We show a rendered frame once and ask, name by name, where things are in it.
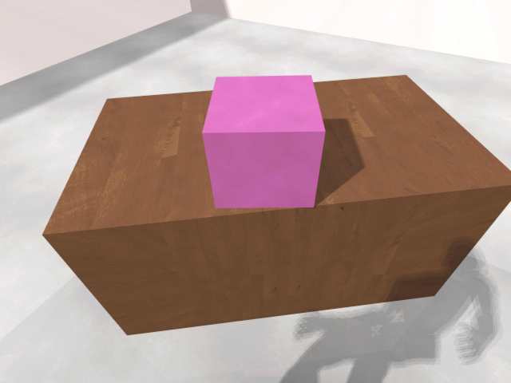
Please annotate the pedestal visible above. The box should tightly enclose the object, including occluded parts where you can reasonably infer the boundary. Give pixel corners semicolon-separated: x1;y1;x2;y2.
42;75;511;335

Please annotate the carton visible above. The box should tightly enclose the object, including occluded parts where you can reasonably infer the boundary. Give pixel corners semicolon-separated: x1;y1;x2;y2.
202;75;326;208

